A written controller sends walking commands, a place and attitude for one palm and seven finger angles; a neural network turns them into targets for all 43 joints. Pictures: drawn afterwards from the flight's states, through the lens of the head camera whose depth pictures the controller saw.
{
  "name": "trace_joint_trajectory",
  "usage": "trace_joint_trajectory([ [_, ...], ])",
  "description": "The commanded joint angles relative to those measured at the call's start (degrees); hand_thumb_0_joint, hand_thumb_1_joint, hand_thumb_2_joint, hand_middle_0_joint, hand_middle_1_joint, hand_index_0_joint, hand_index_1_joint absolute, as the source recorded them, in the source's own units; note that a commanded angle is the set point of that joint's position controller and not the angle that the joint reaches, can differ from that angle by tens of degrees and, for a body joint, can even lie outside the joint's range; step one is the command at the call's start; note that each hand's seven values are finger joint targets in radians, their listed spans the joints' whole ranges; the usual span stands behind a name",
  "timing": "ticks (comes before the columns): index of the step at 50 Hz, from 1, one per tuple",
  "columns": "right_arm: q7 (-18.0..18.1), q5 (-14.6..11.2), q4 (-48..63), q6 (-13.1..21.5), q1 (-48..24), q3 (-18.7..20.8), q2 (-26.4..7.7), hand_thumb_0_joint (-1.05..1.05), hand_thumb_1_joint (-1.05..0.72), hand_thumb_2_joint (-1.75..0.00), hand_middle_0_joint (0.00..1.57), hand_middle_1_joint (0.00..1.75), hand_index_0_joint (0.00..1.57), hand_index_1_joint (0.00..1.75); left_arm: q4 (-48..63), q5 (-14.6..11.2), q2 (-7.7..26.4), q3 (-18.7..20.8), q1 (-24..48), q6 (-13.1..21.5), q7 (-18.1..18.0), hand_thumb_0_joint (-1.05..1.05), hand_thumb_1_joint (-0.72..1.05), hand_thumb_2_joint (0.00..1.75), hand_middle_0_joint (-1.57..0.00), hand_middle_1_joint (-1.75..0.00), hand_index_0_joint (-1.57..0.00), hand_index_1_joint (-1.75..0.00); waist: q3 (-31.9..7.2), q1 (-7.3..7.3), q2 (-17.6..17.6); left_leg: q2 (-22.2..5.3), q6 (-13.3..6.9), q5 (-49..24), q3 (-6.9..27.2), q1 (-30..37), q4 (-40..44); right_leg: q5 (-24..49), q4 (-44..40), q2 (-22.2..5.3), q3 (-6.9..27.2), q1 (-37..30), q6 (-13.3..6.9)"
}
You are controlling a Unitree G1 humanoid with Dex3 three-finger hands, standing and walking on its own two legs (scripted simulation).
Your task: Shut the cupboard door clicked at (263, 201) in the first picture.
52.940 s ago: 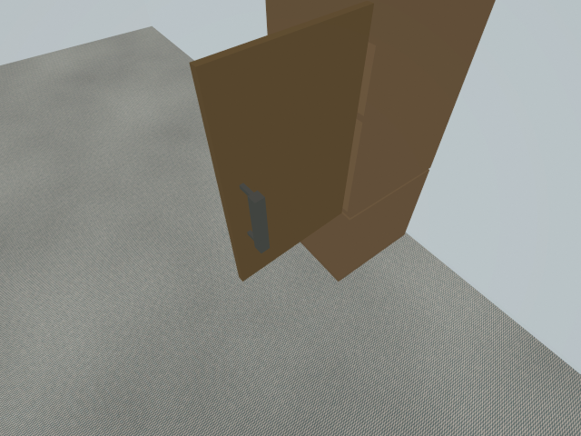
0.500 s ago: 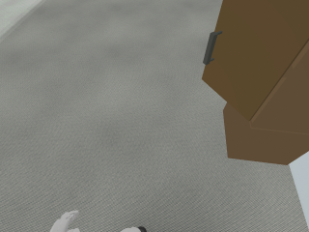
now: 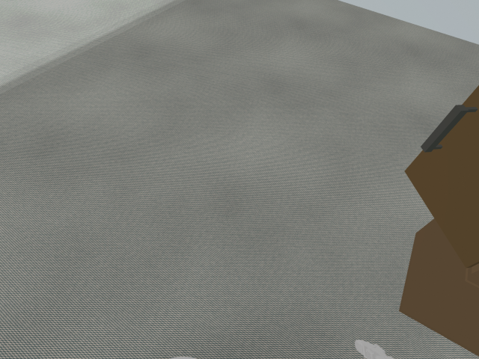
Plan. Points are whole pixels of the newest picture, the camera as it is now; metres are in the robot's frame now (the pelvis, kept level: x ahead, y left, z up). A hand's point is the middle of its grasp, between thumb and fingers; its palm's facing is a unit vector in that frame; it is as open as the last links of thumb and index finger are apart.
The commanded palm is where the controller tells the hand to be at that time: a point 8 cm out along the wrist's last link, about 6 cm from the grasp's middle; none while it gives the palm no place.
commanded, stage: walk to a spot facing it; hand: left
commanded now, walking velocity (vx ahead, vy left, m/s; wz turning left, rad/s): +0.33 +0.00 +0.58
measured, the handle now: (448, 129) +0.79 -0.57 -0.08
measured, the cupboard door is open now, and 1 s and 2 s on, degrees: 40 40 40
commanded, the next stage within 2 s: turn to face it in 1.04 s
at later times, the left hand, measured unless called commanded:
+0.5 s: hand (156, 271) +0.28 +0.19 -0.13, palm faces +0.16 -0.96 -0.24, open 7.4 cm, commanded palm none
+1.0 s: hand (160, 332) +0.18 +0.16 -0.18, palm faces +0.59 -0.79 -0.18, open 7.4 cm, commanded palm none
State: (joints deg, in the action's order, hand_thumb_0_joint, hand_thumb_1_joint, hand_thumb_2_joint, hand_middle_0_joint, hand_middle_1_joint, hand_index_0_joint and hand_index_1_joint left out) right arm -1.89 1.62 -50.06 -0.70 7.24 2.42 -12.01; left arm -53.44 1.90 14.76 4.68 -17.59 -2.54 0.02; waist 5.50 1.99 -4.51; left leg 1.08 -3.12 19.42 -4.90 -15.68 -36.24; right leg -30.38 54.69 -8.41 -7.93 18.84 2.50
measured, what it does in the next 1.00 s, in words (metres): walks ahead, turning left: right foot, then left foot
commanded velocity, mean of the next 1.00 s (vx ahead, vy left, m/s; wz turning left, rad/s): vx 0.32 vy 0.00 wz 0.54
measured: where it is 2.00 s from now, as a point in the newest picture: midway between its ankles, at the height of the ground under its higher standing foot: (189, 264)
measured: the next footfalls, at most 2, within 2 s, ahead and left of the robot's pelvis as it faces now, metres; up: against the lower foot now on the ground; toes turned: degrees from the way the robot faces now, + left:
right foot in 0.46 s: +0.29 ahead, -0.11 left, +0.00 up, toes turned +9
left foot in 1.00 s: +0.41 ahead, +0.17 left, +0.00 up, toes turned +38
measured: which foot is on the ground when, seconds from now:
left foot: down 0.00-0.46, up 0.48-0.98, down 1.00-1.00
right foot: up 0.00-0.44, down 0.46-1.00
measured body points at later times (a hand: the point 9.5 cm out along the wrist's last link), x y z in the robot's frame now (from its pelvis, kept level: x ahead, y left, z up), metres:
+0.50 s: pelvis +0.17 -0.03 +0.00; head +0.21 -0.04 +0.45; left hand +0.27 +0.24 -0.11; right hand +0.14 -0.27 -0.15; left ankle +0.00 +0.08 -0.70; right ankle +0.25 -0.12 -0.73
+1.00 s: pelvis +0.34 +0.05 -0.01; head +0.37 +0.09 +0.44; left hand +0.15 +0.20 -0.16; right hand +0.62 -0.06 -0.12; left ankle +0.38 +0.15 -0.73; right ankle +0.26 -0.12 -0.71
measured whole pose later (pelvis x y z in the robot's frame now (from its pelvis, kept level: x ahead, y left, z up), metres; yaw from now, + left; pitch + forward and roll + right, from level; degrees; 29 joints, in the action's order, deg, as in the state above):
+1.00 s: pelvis +0.34 +0.05 -0.01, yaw +32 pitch +0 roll -1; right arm -3.2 2.3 -48.6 0.9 1.9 2.4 -13.4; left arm -58.7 1.5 10.5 2.7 -26.1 2.5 0.4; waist 6.2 2.3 -0.8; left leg 0.1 -5.9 10.9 -7.5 -25.5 -36.6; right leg -27.4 40.0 -8.6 -20.8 2.1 2.7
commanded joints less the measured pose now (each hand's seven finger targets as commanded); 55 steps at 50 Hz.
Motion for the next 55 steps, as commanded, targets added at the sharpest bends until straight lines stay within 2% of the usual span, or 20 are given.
trace_joint_trajectory([
  [1, 2.62, 0.16, 0.99, 1.17, 10.29, 2.61, -11.91, 0.0, -0.9, -0.9, 0.2, 0.3, 0.2, 0.3, 9.0, -0.05, 5.21, 1.29, 10.85, 2.72, 0.58, 0.0, 0.9, 0.9, -0.2, -0.3, -0.2, -0.3, -0.29, -6.61, 13.73, -17.57, -7.17, -3.04, 25.84, 10.67, 22.11, 6.84, 11.66, -0.34, 7.68, 21.89, 0.27],
  [5, 2.71, -0.39, 0.82, 2.68, 9.3, 2.01, -10.72, 0.0, -0.9, -0.9, 0.2, 0.3, 0.2, 0.3, 6.62, -0.02, 4.33, 1.16, 6.72, 2.66, 1.54, 0.0, 0.9, 0.9, -0.2, -0.3, -0.2, -0.3, -0.52, -3.45, 10.98, -12.78, -6.22, -5.69, 20.31, 9.51, 24.35, 16.24, 9.12, 1.13, 6.87, 20.06, 1.62],
  [14, 2.72, -0.33, -3.21, 3.74, 15.55, 2.19, -9.64, 0.0, -0.9, -0.9, 0.2, 0.3, 0.2, 0.3, 10.08, -0.56, 3.16, 0.43, 16.46, 3.68, 2.16, 0.0, 0.9, 0.9, -0.2, -0.3, -0.2, -0.3, 0.88, -5.35, 11.83, -12.39, -9.0, -8.05, 22.02, 12.04, 26.02, 21.76, -6.24, 2.35, 7.08, 21.68, 2.33],
  [18, 2.92, 0.03, -4.65, 3.9, 16.12, 2.39, -9.8, 0.0, -0.9, -0.9, 0.2, 0.3, 0.2, 0.3, 10.69, -0.79, 2.91, 0.34, 17.03, 4.41, 2.1, 0.0, 0.9, 0.9, -0.2, -0.3, -0.2, -0.3, -0.27, -4.86, 12.0, -12.41, -8.36, -16.0, 21.89, 11.68, 21.9, 18.7, -15.19, 5.26, 5.62, 12.95, 0.84],
  [20, 3.14, -0.04, -5.19, 3.8, 15.0, 2.32, -9.85, 0.0, -0.9, -0.9, 0.2, 0.3, 0.2, 0.3, 9.32, -0.86, 2.97, 0.56, 12.63, 4.75, 1.87, 0.0, 0.9, 0.9, -0.2, -0.3, -0.2, -0.3, -1.76, -2.48, 11.17, -11.38, -6.96, -20.31, 21.13, 7.57, 18.23, 19.51, -20.31, 7.05, 4.98, 1.98, -0.33],
  [21, 3.13, -0.4, -5.16, 3.82, 13.98, 2.33, -9.77, 0.0, -0.9, -0.9, 0.2, 0.3, 0.2, 0.3, 7.17, -0.81, 3.96, 1.02, 5.86, 5.21, 1.64, 0.0, 0.9, 0.9, -0.2, -0.3, -0.2, -0.3, -4.47, 0.72, 8.61, -9.66, -5.52, -22.74, 19.53, 3.79, 11.53, 21.62, -24.49, 7.79, 4.73, -8.97, -0.91],
  [22, 2.74, -1.05, -5.12, 4.23, 13.83, 2.29, -8.49, 0.0, -0.9, -0.9, 0.2, 0.3, 0.2, 0.3, 4.45, -0.46, 6.97, 1.91, -3.2, 6.0, 1.16, 0.0, 0.9, 0.9, -0.2, -0.3, -0.2, -0.3, -9.52, 4.47, 2.96, -5.98, -3.32, -20.21, 16.9, -4.27, -0.38, 20.26, -28.85, 3.07, 9.96, -24.82, -2.53],
  [23, 2.37, -1.81, -3.76, 4.77, 17.37, 1.52, -4.07, 0.0, -0.9, -0.9, 0.2, 0.3, 0.2, 0.3, 2.77, 0.42, 14.25, 3.45, -10.95, 6.34, 0.05, 0.0, 0.9, 0.9, -0.2, -0.3, -0.2, -0.3, -18.47, 6.26, -14.84, 3.75, 0.33, 7.19, 9.67, -16.79, -20.38, 14.2, -35.1, -15.72, 32.83, -39.35, -7.92],
  [24, 2.52, -1.23, -3.14, 4.22, 16.6, 2.0, -5.0, 0.0, -0.9, -0.9, 0.2, 0.3, 0.2, 0.3, 2.28, -0.37, 13.33, 3.12, -11.15, 5.84, -0.24, 0.0, 0.9, 0.9, -0.2, -0.3, -0.2, -0.3, -16.52, 4.72, -12.26, 2.62, -0.07, 14.99, 9.77, -19.67, -33.4, 9.03, -40.61, -20.84, 40.15, -32.34, -9.76],
  [25, 2.1, -0.55, -3.07, 3.96, 15.48, 2.33, -4.4, 0.0, -0.9, -0.9, 0.2, 0.3, 0.2, 0.3, 3.23, -0.53, 11.0, 2.57, -6.5, 5.66, -0.32, 0.0, 0.9, 0.9, -0.2, -0.3, -0.2, -0.3, -8.6, 2.71, -5.99, 0.02, -0.4, 10.45, 10.66, -23.34, -37.75, 2.65, -42.23, -19.41, 36.29, -26.18, -9.53],
  [26, 1.92, -0.28, -3.8, 4.02, 14.89, 2.14, -3.83, 0.0, -0.9, -0.9, 0.2, 0.3, 0.2, 0.3, 3.85, -0.28, 7.53, 1.93, -2.45, 6.17, -0.54, 0.0, 0.9, 0.9, -0.2, -0.3, -0.2, -0.3, -8.24, 0.96, -9.09, -2.32, 0.01, 4.39, 10.72, -23.66, -40.46, 4.82, -42.42, -16.96, 33.84, -21.12, -8.32],
  [29, 0.74, -0.24, -5.12, 2.22, 12.74, 1.9, -1.55, 0.0, -0.9, -0.9, 0.2, 0.3, 0.2, 0.3, 4.2, -0.53, 1.79, 0.16, 1.81, 6.94, -0.55, 0.0, 0.9, 0.9, -0.2, -0.3, -0.2, -0.3, -4.32, -2.68, -2.09, -4.93, 1.89, -3.7, 8.01, -19.04, -37.74, 26.18, -40.59, -10.12, 10.4, -10.99, -6.13],
  [35, -0.32, -0.1, -2.5, 0.31, 6.2, 1.56, 0.24, 0.0, -0.9, -0.9, 0.2, 0.3, 0.2, 0.3, 1.03, -0.38, 0.23, -0.1, -3.07, 8.11, -1.02, 0.0, 0.9, 0.9, -0.2, -0.3, -0.2, -0.3, -1.74, -3.42, -2.12, -5.84, 3.48, -8.45, 3.79, -24.15, -29.7, 45.91, -41.09, -9.38, -0.9, -13.65, -6.21],
  [43, -1.66, -0.05, 3.59, 1.13, -7.48, 0.44, -1.18, 0.0, -0.9, -0.9, 0.2, 0.3, 0.2, 0.3, -1.44, -0.1, 4.15, 0.09, -8.26, 7.63, -1.28, 0.0, 0.9, 0.9, -0.2, -0.3, -0.2, -0.3, -0.19, -0.42, -0.55, -5.03, 0.72, -5.97, -0.57, -21.92, -7.52, 53.58, -37.54, -12.88, -3.9, -23.87, -7.78],
  [47, -0.71, 0.31, 2.24, 1.81, 2.43, 1.31, -4.96, 0.0, -0.9, -0.9, 0.2, 0.3, 0.2, 0.3, -0.34, -0.48, 7.97, 0.88, -6.46, 7.01, -0.75, 0.0, 0.9, 0.9, -0.2, -0.3, -0.2, -0.3, -7.57, -5.62, -1.33, 2.07, -2.4, -2.96, -5.81, -2.8, -0.77, 68.77, -18.81, -11.87, -9.45, -22.02, -5.87],
  [48, -0.49, 0.75, 0.7, 1.9, 10.12, 2.28, -8.22, 0.0, -0.9, -0.9, 0.2, 0.3, 0.2, 0.3, 0.26, -0.79, 7.79, 0.79, -5.54, 6.78, -0.49, 0.0, 0.9, 0.9, -0.2, -0.3, -0.2, -0.3, -11.4, -9.78, 2.82, 0.79, -3.6, -7.95, -2.38, 12.52, 3.9, 57.89, -4.99, -10.38, -10.31, -11.61, -4.14],
  [49, 0.23, 1.29, -0.36, 2.23, 17.48, 4.12, -15.6, 0.0, -0.9, -0.9, 0.2, 0.3, 0.2, 0.3, 2.52, -1.52, 5.81, 0.58, -5.15, 6.57, 0.37, 0.0, 0.9, 0.9, -0.2, -0.3, -0.2, -0.3, -18.24, -12.31, 16.04, -14.7, -10.58, -18.01, 21.33, 28.13, 6.69, 18.87, 14.73, -1.37, -9.73, 6.66, -0.41],
  [50, 1.17, 0.01, -1.05, 2.35, 20.55, 4.81, -19.91, 0.0, -0.9, -0.9, 0.2, 0.3, 0.2, 0.3, 6.12, -1.55, 4.67, -0.09, -0.16, 6.33, 0.55, 0.0, 0.9, 0.9, -0.2, -0.3, -0.2, -0.3, -20.54, -12.72, 17.56, -25.09, -16.68, -32.41, 39.93, 33.36, 12.62, -4.37, 26.25, 3.85, -0.68, 20.12, 0.44],
  [51, 1.84, -0.64, -1.45, 1.99, 18.7, 4.49, -19.01, 0.0, -0.9, -0.9, 0.2, 0.3, 0.2, 0.3, 7.97, -1.48, 5.78, 0.11, 4.47, 5.77, -0.04, 0.0, 0.9, 0.9, -0.2, -0.3, -0.2, -0.3, -15.22, -11.1, 6.81, -26.33, -17.06, -31.73, 36.91, 27.46, 14.49, -1.24, 28.42, 1.59, 5.44, 22.32, -0.15],
  [55, 2.73, -0.27, 2.51, 3.65, 4.78, 1.44, -10.18, 0.0, -0.9, -0.9, 0.2, 0.3, 0.2, 0.3, 3.62, -0.05, 2.09, 0.72, -1.23, 3.65, 0.15, 0.0, 0.9, 0.9, -0.2, -0.3, -0.2, -0.3, -5.36, -2.54, 8.27, -14.66, -7.44, -21.18, 20.15, 2.7, 19.37, 11.19, 18.13, -1.21, 8.26, 13.79, 0.76],
])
